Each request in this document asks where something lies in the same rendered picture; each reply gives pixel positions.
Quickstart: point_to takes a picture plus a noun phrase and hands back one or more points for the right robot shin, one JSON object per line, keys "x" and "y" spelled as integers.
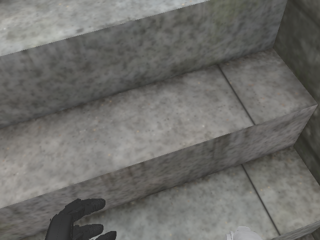
{"x": 243, "y": 228}

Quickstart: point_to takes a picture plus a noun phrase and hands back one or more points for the left robot hand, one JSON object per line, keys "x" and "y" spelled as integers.
{"x": 62, "y": 227}

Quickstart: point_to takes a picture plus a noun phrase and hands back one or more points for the robot right thigh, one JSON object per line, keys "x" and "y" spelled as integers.
{"x": 242, "y": 235}

